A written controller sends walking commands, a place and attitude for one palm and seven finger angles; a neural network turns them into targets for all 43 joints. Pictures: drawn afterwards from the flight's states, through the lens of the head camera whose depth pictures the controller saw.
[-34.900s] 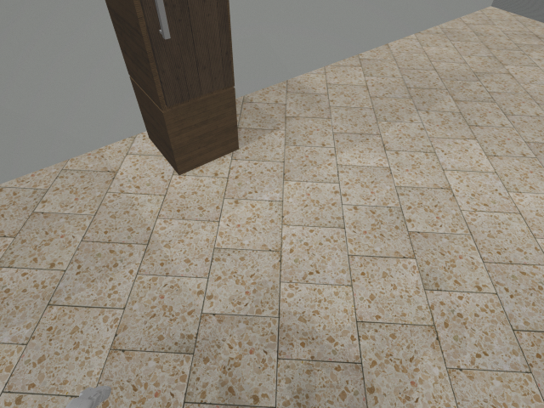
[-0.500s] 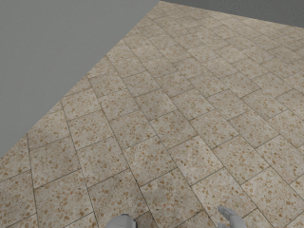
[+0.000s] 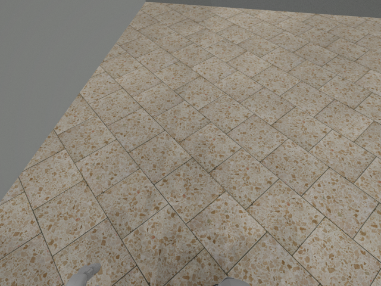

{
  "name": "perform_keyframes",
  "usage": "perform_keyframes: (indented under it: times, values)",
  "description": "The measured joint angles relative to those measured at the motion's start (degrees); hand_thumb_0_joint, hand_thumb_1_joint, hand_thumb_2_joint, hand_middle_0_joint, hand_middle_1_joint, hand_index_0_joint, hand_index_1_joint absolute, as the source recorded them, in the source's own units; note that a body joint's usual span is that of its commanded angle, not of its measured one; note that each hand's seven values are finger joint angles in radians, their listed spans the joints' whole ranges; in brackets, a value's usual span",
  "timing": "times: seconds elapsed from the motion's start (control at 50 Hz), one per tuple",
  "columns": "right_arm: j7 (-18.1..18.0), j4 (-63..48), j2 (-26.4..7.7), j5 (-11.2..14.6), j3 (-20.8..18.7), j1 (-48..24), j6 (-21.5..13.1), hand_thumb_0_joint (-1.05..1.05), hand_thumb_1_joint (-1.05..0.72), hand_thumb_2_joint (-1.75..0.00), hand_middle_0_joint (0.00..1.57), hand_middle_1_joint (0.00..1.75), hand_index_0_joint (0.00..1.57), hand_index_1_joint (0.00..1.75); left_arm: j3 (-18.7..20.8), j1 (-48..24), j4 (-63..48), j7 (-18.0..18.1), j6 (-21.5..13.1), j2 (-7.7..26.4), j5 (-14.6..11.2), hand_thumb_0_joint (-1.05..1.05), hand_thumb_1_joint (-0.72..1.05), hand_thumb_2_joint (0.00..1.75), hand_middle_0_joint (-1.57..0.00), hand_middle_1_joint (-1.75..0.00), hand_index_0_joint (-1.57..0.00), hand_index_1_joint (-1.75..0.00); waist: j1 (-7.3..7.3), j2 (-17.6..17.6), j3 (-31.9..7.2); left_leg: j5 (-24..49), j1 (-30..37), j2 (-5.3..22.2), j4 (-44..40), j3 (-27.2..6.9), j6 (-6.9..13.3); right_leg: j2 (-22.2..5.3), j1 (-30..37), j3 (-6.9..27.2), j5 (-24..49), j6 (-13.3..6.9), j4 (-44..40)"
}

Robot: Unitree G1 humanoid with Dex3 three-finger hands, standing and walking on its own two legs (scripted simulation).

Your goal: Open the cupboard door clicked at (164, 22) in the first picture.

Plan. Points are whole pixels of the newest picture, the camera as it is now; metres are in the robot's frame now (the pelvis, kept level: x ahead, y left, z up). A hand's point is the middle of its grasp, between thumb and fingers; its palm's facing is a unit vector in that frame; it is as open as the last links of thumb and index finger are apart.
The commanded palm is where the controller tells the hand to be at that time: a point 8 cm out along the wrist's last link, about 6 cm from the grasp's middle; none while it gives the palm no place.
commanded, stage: turn to face it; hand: left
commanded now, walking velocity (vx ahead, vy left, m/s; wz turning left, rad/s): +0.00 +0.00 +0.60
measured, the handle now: out of the picture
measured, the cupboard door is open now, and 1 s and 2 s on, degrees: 50 50 50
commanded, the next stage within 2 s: none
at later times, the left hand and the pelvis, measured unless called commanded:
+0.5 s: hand (103, 275) +0.17 +0.22 -0.18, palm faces +0.25 -0.95 -0.21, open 7.4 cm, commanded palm none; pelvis +0.14 +0.01 +0.00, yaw +13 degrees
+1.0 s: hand out of the picture +0.14 +0.15 -0.16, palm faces +0.52 -0.82 -0.24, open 7.4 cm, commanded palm none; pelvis +0.20 -0.04 +0.01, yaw +32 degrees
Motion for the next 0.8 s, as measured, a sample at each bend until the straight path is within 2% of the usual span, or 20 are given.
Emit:
perform_keyframes:
  times: [0.04, 0.06, 0.1, 0.14, 0.2, 0.3, 0.34, 0.36, 0.38, 0.42, 0.46, 0.5, 0.6, 0.66, 0.7, 0.72, 0.74, 0.76, 0.8]
  values:
    - [-0.1, 0.0, 0.1, 0.4, -0.1, -1.6, 0.8, 0.00, -0.91, -0.90, 0.20, 0.30, 0.20, 0.30, -0.5, -0.1, -0.2, 0.7, -0.5, -0.9, -0.6, 0.01, 0.91, 0.90, -0.20, -0.30, -0.19, -0.30, -0.38, 0.3, 0.9, -0.7, -7.1, -0.2, 15.7, -3.4, 0.5, 0.6, 2.6, -0.7, -2.6, -0.1, -0.1]
    - [-0.2, -0.2, 0.2, 0.5, -0.1, -2.7, 1.0, 0.00, -0.91, -0.90, 0.20, 0.30, 0.20, 0.30, -0.8, 0.3, -0.1, 1.1, -0.5, -1.4, -0.7, 0.01, 0.91, 0.90, -0.20, -0.30, -0.19, -0.30, -0.46, 0.3, 0.9, 0.3, -10.4, -0.3, 19.9, -4.1, 0.4, 0.8, 4.2, -0.9, -2.6, 0.5, -1.6]
    - [-0.4, -1.2, 0.5, 0.5, -0.1, -5.1, 1.4, 0.01, -0.91, -0.90, 0.20, 0.30, 0.20, 0.30, -1.5, 1.4, 0.4, 1.6, -0.6, -2.6, -0.9, 0.00, 0.91, 0.90, -0.20, -0.30, -0.19, -0.30, -0.68, -0.1, 0.6, 2.7, -15.8, -0.1, 22.3, -4.8, 0.0, 1.1, 7.5, -1.3, -2.1, 0.6, -5.4]
    - [-0.4, -2.7, 1.0, 0.5, -0.2, -7.4, 1.5, 0.00, -0.91, -0.90, 0.20, 0.30, 0.20, 0.30, -1.8, 2.6, 1.1, 2.1, -0.6, -3.7, -1.0, 0.00, 0.92, 0.89, -0.20, -0.30, -0.20, -0.30, -0.86, -0.7, 0.2, 5.5, -19.6, 0.1, 19.3, -4.9, -0.3, 1.1, 10.5, -2.0, -1.7, 0.3, -8.9]
    - [0.0, -4.7, 1.7, 0.4, -0.1, -10.1, 1.6, 0.00, -0.91, -0.90, 0.20, 0.30, 0.20, 0.30, -1.2, 3.4, 1.4, 2.7, -0.5, -3.3, -1.2, -0.01, 0.96, 0.89, -0.21, -0.30, -0.20, -0.30, -0.57, -1.0, -0.5, 10.5, -22.9, 0.3, 12.7, -4.2, -0.9, 1.2, 14.0, -3.8, -2.1, 0.6, -12.0]
    - [0.4, -6.7, 0.8, 0.2, -0.6, -13.7, 2.6, 0.01, -0.93, -0.90, 0.20, 0.30, 0.20, 0.30, -1.2, 4.5, 1.7, 2.5, 0.8, -3.0, -0.7, -0.01, 0.95, 0.89, -0.20, -0.30, -0.20, -0.30, 0.82, -1.7, -0.3, 13.1, -21.7, -0.7, 1.9, -1.1, -0.7, 0.3, 17.2, -7.1, -7.0, 2.0, -9.6]
    - [0.7, -7.9, -0.1, -0.1, -0.7, -14.4, 2.6, 0.01, -0.93, -0.90, 0.20, 0.30, 0.20, 0.30, -1.1, 5.5, 1.6, 2.4, 1.5, -2.9, -0.7, -0.01, 0.94, 0.89, -0.20, -0.30, -0.20, -0.30, 1.27, -2.2, -0.2, 16.8, -18.9, -1.7, -3.6, -0.5, -0.1, -0.9, 17.2, -8.0, -10.7, 3.0, -5.1]
    - [0.9, -8.9, -1.0, -0.3, -0.7, -14.3, 2.3, 0.01, -0.93, -0.90, 0.20, 0.30, 0.20, 0.30, -1.1, 6.3, 1.3, 2.4, 2.0, -3.2, -0.8, 0.00, 0.93, 0.89, -0.20, -0.30, -0.20, -0.30, 1.52, -1.5, -0.7, 19.9, -17.5, -1.8, -6.2, -1.3, 1.7, -1.2, 15.7, -8.4, -12.8, 3.6, -0.7]
    - [0.7, -9.5, -1.4, -0.5, -0.9, -14.8, 1.9, 0.00, -0.93, -0.90, 0.20, 0.30, 0.20, 0.30, -1.0, 6.4, 1.3, 2.4, 2.7, -3.0, -1.1, 0.00, 0.93, 0.89, -0.20, -0.30, -0.20, -0.30, 1.19, -1.6, -0.9, 18.0, -18.5, -2.5, -4.6, -1.9, 3.5, -1.7, 12.9, -7.2, -16.9, 4.6, 6.3]
    - [0.3, -10.5, -1.5, -0.6, -0.9, -16.0, 2.0, 0.00, -0.92, -0.90, 0.20, 0.30, 0.20, 0.30, -1.0, 5.7, 0.9, 2.5, 4.4, -2.2, -1.0, 0.00, 0.92, 0.89, -0.20, -0.30, -0.20, -0.30, 1.27, -2.6, 0.0, 14.8, -19.4, -3.9, -2.0, -2.3, 5.3, -1.4, 6.9, -1.8, -21.3, 5.7, 20.1]
    - [-0.1, -11.5, -1.7, -0.6, -0.9, -16.3, 2.1, 0.00, -0.92, -0.90, 0.20, 0.30, 0.20, 0.30, -0.6, 4.4, 0.3, 2.4, 5.3, -1.7, -0.7, 0.01, 0.92, 0.89, -0.20, -0.30, -0.20, -0.30, 1.52, -2.5, 0.3, 15.0, -19.5, -4.7, -3.0, -3.4, 5.1, -0.8, 1.8, 1.2, -19.9, 6.4, 28.2]
    - [-0.4, -12.0, -2.0, -0.6, -0.8, -16.5, 2.3, 0.00, -0.92, -0.90, 0.20, 0.30, 0.20, 0.30, -0.3, 3.0, -0.7, 2.3, 5.6, -1.4, -0.6, 0.01, 0.91, 0.89, -0.20, -0.30, -0.20, -0.30, 2.00, -1.9, 0.8, 16.7, -19.0, -5.4, -5.6, -4.8, 4.7, -0.8, -1.7, 3.2, -16.7, 6.9, 31.0]
    - [0.0, -12.6, -2.6, -0.6, -1.0, -16.9, 3.2, 0.00, -0.91, -0.90, 0.20, 0.30, 0.20, 0.30, -0.1, 1.9, -3.6, 2.0, 5.7, -0.9, -0.6, 0.01, 0.91, 0.89, -0.20, -0.30, -0.20, -0.30, 2.59, 0.3, 0.7, 19.7, -17.8, -5.7, -11.0, -8.6, 3.8, -0.9, -3.0, 5.6, -14.1, 7.4, 22.4]
    - [0.4, -13.0, -2.9, -0.7, -1.5, -17.1, 3.9, 0.00, -0.91, -0.90, 0.20, 0.30, 0.20, 0.30, -0.1, 2.0, -4.5, 2.1, 5.7, -0.5, -0.6, 0.01, 0.91, 0.90, -0.20, -0.30, -0.20, -0.30, 2.21, 1.5, 0.3, 20.3, -17.7, -5.7, -11.9, -11.1, 2.6, -0.3, -0.2, 5.7, -14.2, 7.2, 13.6]
    - [0.6, -13.3, -3.2, -0.5, -2.0, -17.1, 4.5, 0.00, -0.91, -0.90, 0.20, 0.30, 0.20, 0.30, -0.2, 2.4, -5.1, 2.1, 5.4, -0.3, -0.7, 0.01, 0.91, 0.90, -0.20, -0.30, -0.20, -0.30, 1.99, 2.1, -0.1, 20.0, -18.2, -5.9, -11.2, -12.8, 1.6, 0.5, 3.5, 5.1, -11.7, 6.9, 5.2]
    - [0.7, -13.6, -3.2, -0.3, -2.3, -16.8, 4.9, 0.00, -0.91, -0.90, 0.20, 0.30, 0.20, 0.30, -0.3, 3.1, -5.7, 2.0, 5.1, 0.1, -0.6, 0.01, 0.90, 0.90, -0.20, -0.30, -0.20, -0.30, 2.09, 1.6, -0.7, 19.3, -18.9, -6.5, -10.1, -13.2, 1.2, 0.2, 5.9, 5.1, -11.1, 6.3, -0.9]
    - [0.7, -13.6, -3.1, -0.1, -2.7, -16.9, 5.3, 0.00, -0.90, -0.90, 0.20, 0.30, 0.20, 0.30, -0.2, 3.7, -6.0, 2.2, 4.6, 0.4, -0.3, 0.01, 0.90, 0.90, -0.20, -0.30, -0.20, -0.30, 2.58, 0.8, -0.9, 14.8, -20.3, -7.2, -6.9, -12.9, 0.6, -0.5, 6.3, 5.3, -6.4, 5.2, -3.1]
    - [0.8, -13.4, -3.6, 0.0, -3.0, -17.3, 5.6, 0.00, -0.91, -0.90, 0.20, 0.30, 0.20, 0.30, -0.4, 4.0, -5.9, 2.5, 4.4, 0.1, -0.1, 0.01, 0.90, 0.90, -0.20, -0.30, -0.20, -0.30, 2.72, 1.0, -0.5, 9.0, -21.8, -7.3, -1.4, -12.6, 0.3, -0.7, 6.3, 4.7, -5.5, 4.7, -2.1]
    - [1.2, -13.3, -4.6, -0.1, -3.6, -17.6, 6.1, 0.00, -0.91, -0.90, 0.20, 0.30, 0.20, 0.30, -0.9, 4.8, -5.5, 2.6, 4.5, -0.8, 0.0, 0.01, 0.90, 0.89, -0.20, -0.30, -0.20, -0.30, 2.33, 1.6, 0.0, 4.2, -24.7, -7.3, 10.6, -11.3, -0.1, -1.3, 7.9, 2.7, -7.0, 4.4, -2.0]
